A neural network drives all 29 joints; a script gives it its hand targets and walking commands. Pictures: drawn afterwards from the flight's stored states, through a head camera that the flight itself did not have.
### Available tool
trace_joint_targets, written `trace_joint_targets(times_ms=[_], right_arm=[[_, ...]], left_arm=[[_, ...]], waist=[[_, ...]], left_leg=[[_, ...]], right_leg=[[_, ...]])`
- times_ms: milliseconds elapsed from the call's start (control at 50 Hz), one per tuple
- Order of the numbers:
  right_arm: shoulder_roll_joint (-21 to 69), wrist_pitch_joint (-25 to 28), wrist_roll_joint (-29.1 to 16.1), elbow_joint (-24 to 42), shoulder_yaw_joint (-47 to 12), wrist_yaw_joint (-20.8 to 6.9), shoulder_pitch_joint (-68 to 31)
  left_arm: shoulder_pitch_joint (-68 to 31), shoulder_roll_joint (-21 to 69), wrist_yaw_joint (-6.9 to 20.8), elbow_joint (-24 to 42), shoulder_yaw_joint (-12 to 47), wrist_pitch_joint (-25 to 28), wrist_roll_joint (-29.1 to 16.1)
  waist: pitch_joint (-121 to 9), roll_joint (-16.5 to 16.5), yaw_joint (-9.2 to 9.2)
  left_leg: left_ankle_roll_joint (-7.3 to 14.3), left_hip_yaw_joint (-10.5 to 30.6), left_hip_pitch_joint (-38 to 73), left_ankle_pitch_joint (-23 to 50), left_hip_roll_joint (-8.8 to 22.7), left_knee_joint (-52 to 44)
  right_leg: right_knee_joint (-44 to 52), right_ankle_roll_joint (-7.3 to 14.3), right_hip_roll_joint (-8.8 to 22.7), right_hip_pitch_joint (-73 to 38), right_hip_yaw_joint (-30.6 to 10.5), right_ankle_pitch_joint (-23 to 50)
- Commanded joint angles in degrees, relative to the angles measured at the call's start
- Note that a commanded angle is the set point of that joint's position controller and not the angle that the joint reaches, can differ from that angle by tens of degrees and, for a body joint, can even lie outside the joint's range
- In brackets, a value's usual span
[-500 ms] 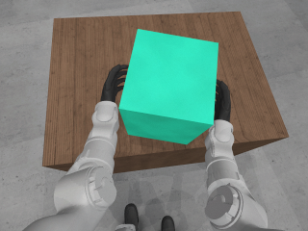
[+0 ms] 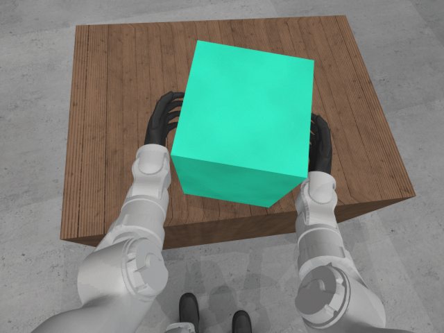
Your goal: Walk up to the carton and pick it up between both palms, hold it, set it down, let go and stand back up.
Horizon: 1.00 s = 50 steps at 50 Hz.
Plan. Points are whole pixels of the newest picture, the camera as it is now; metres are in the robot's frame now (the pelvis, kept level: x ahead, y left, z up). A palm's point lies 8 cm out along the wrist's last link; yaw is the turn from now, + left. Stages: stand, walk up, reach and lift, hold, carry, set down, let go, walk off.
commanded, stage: set down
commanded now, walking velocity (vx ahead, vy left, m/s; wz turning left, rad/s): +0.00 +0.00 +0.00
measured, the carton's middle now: (238, 137) +0.49 -0.03 -0.07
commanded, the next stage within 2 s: none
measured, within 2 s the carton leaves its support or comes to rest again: rests again in 0.68 s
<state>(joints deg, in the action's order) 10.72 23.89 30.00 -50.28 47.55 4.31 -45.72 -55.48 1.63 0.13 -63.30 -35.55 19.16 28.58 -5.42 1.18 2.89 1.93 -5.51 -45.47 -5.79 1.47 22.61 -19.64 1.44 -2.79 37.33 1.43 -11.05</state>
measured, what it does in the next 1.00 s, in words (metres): shifts its weight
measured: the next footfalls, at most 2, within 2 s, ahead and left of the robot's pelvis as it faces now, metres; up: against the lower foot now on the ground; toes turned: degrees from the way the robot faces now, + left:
none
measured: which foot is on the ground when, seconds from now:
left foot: down 0.00-1.00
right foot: down 0.00-1.00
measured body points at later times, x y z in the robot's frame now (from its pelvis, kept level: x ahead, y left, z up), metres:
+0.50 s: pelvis -0.01 +0.01 -0.01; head +0.18 +0.03 +0.40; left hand +0.47 +0.12 -0.04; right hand +0.41 -0.17 -0.05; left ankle +0.02 +0.09 -0.73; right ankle -0.06 -0.11 -0.73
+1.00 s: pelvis -0.06 +0.03 -0.03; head +0.09 +0.06 +0.39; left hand +0.42 +0.15 -0.03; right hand +0.36 -0.15 -0.04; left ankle +0.02 +0.09 -0.73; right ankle -0.06 -0.11 -0.73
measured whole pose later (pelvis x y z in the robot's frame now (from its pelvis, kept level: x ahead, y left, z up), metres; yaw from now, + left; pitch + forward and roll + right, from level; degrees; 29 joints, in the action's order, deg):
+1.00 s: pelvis -0.06 +0.03 -0.03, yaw -2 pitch +29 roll -5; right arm -2.5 28.0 6.4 -72.8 22.8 7.1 -47.7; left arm -57.9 -7.6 -4.6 -78.8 -9.0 23.2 4.8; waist -11.3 -1.2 3.1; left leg 1.9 -5.5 -60.4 -10.5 2.8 40.9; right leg -37.5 -1.1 -2.9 52.1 1.5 -14.7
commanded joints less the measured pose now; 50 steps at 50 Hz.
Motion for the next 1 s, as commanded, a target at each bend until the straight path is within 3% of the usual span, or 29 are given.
trace_joint_targets(times_ms=[0,60,160,180,220,260,300,320,340,360,400,440,460,480,560,620,660,680,700,740,820,840,900,940,980], right_arm=[[20.1,0.8,10.0,-10.1,-11.2,-6.1,-21.7],[16.7,0.4,9.3,-11.8,-10.5,-5.2,-19.7],[4.6,0.7,5.4,-13.0,-8.8,-2.7,-18.2],[2.1,1.0,3.9,-15.0,-9.0,-1.9,-17.6],[-3.7,1.4,-0.1,-15.6,-11.8,-0.5,-15.1],[-5.6,3.0,-3.3,-13.6,-14.6,0.8,-12.8],[-5.7,4.1,-5.5,-14.3,-15.6,1.6,-17.3],[-6.8,5.0,-6.3,-13.5,-16.3,2.0,-15.7],[-7.6,5.5,-8.3,-14.9,-17.1,2.2,-14.9],[-7.5,5.9,-10.0,-15.9,-19.8,2.4,-12.3],[-9.8,6.0,-11.8,-17.5,-19.4,2.9,-14.7],[-11.4,5.2,-14.5,-19.6,-19.9,2.9,-15.9],[-12.7,5.0,-14.9,-19.3,-19.5,2.9,-18.3],[-13.2,5.3,-16.2,-18.7,-21.4,2.8,-17.5],[-16.0,5.8,-20.0,-19.1,-24.7,3.4,-19.0],[-17.3,6.4,-22.0,-22.1,-26.3,3.7,-19.1],[-18.7,7.5,-23.7,-21.3,-26.8,3.4,-19.3],[-19.1,8.2,-24.3,-21.6,-27.5,3.3,-18.2],[-19.2,8.5,-25.1,-21.2,-28.3,3.3,-17.8],[-20.4,9.4,-25.7,-21.4,-27.5,3.4,-17.8],[-23.6,7.5,-27.0,-21.3,-27.4,2.6,-22.5],[-24.0,7.5,-27.9,-21.0,-28.7,2.6,-21.8],[-25.2,5.5,-29.0,-24.8,-29.2,2.2,-23.6],[-25.0,5.6,-29.7,-23.8,-30.8,1.9,-20.0],[-24.7,5.7,-30.9,-23.0,-31.6,1.4,-20.9]], left_arm=[[-26.1,17.0,1.8,-7.0,6.6,2.7,4.6],[-24.9,13.7,1.3,-7.8,6.1,2.6,3.7],[-25.4,4.5,-1.2,-6.4,6.8,2.3,0.8],[-23.9,1.7,-2.0,-7.1,6.9,2.3,0.3],[-21.1,-2.3,-3.3,-6.9,7.5,1.6,-2.2],[-17.7,-4.6,-3.8,-4.6,8.9,1.4,-4.4],[-22.4,-4.9,-4.5,-7.3,11.2,2.5,-7.0],[-20.3,-5.6,-4.6,-7.7,11.4,2.5,-7.6],[-20.6,-6.4,-4.8,-7.5,12.9,2.6,-8.7],[-16.8,-7.5,-4.7,-8.6,12.4,2.6,-9.3],[-20.4,-8.0,-5.0,-7.7,15.0,3.2,-11.3],[-22.5,-10.5,-5.3,-9.8,16.7,3.4,-13.1],[-25.4,-11.2,-5.4,-10.8,18.4,4.1,-14.8],[-23.4,-12.3,-5.2,-11.0,18.5,4.6,-16.0],[-24.3,-15.6,-4.5,-14.9,19.5,5.7,-19.2],[-24.7,-17.1,-3.5,-18.1,19.9,6.0,-20.4],[-25.6,-17.2,-3.8,-16.1,21.3,6.6,-21.2],[-22.7,-17.0,-4.0,-14.4,21.5,6.5,-21.0],[-22.0,-17.1,-3.9,-13.3,21.4,6.6,-21.5],[-22.3,-15.8,-3.9,-11.5,22.7,7.0,-22.0],[-25.5,-17.2,-4.7,-14.5,25.9,7.0,-25.4],[-25.4,-19.3,-4.7,-15.5,24.5,6.7,-24.7],[-25.0,-18.8,-5.2,-18.1,26.8,6.0,-26.1],[-19.8,-17.3,-5.1,-15.5,29.1,5.5,-27.1],[-21.0,-17.3,-5.2,-14.5,29.8,6.1,-27.6]], waist=[[-44.2,-6.1,2.15],[-42.6,-5.5,2.9],[-44.6,-7.5,3.76],[-43.2,-8.0,2.9],[-43.1,-7.1,2.33],[-47.3,-8.4,1.68],[-49.8,-7.7,2.22],[-51.7,-7.6,1.45],[-53.2,-9.4,1.9],[-52.0,-8.4,-0.01],[-54.8,-10.4,1.48],[-53.8,-10.1,1.42],[-55.5,-10.0,2.23],[-56.3,-9.0,1.23],[-55.6,-6.5,1.63],[-54.4,-6.4,1.78],[-55.9,-8.8,1.98],[-57.5,-10.3,1.17],[-57.1,-9.4,1.17],[-58.2,-10.8,2.1],[-56.1,-10.5,2.48],[-54.9,-9.8,1.41],[-50.1,-9.2,2.11],[-49.7,-9.9,2.45],[-51.2,-10.9,2.37]], left_leg=[[-2.0,2.6,40.6,34.6,2.3,11.0],[-1.7,2.3,38.4,32.2,2.3,11.1],[-2.6,3.1,41.1,36.6,2.7,12.9],[-2.7,2.6,39.9,35.7,2.9,12.9],[-2.8,2.4,40.0,38.0,2.8,14.6],[-3.5,3.2,43.5,43.4,2.9,16.5],[-3.3,3.4,39.6,39.7,2.6,17.6],[-3.8,3.8,40.1,41.2,2.6,18.7],[-4.2,4.1,40.7,41.6,2.6,19.2],[-4.2,4.2,40.7,43.2,2.7,20.1],[-4.9,5.1,40.2,42.4,2.8,21.1],[-5.1,5.2,36.7,36.6,2.8,21.0],[-5.3,5.3,35.1,34.3,2.8,21.4],[-5.5,5.2,34.7,33.1,2.7,21.6],[-5.1,5.3,32.4,32.5,1.8,23.4],[-5.6,5.8,28.9,31.7,2.2,24.2],[-6.2,5.8,30.4,31.1,1.7,24.4],[-6.9,6.7,33.7,34.7,2.1,24.9],[-7.2,6.8,34.8,35.3,2.3,25.2],[-8.0,8.2,37.0,37.7,3.0,25.2],[-7.9,8.7,31.0,25.9,3.3,23.5],[-7.5,8.4,29.3,22.7,3.0,23.4],[-7.4,9.6,26.5,11.9,3.3,20.9],[-8.3,11.1,29.3,9.6,4.0,19.4],[-8.5,12.6,29.4,8.6,4.3,18.8]], right_leg=[[-3.7,-1.7,1.8,3.5,3.5,22.7],[-3.9,-1.8,2.2,3.0,3.2,23.2],[-4.6,-1.1,1.4,6.3,3.1,20.9],[-4.4,-0.7,1.0,6.6,3.6,18.2],[-4.8,-0.4,1.0,7.0,3.0,21.5],[-5.1,-0.4,0.4,7.2,2.1,24.5],[-6.3,-0.7,0.5,9.3,2.2,25.0],[-6.9,-1.2,0.4,8.7,2.2,26.0],[-6.8,-0.9,0.2,9.7,2.2,25.1],[-7.2,-1.4,0.5,9.2,1.8,26.2],[-8.3,-1.5,0.4,11.8,1.5,25.0],[-8.9,-1.5,0.4,13.3,1.8,20.0],[-9.5,-1.8,0.4,14.3,2.0,19.0],[-10.1,-2.1,0.8,13.0,1.3,19.7],[-13.3,-3.3,0.9,12.4,0.8,23.7],[-15.3,-3.8,1.0,11.4,0.6,24.3],[-15.1,-3.5,0.5,12.8,1.3,22.7],[-15.5,-3.3,0.3,13.1,1.4,22.4],[-14.9,-3.5,0.1,14.3,1.6,21.4],[-15.5,-3.2,-0.4,17.1,2.1,19.9],[-16.8,-2.9,-0.1,18.6,2.7,12.9],[-16.8,-3.2,0.0,17.8,2.6,12.9],[-17.6,-3.0,0.2,18.7,2.7,9.2],[-17.7,-2.8,0.2,16.8,3.1,9.5],[-18.3,-2.8,0.2,18.4,3.2,8.8]])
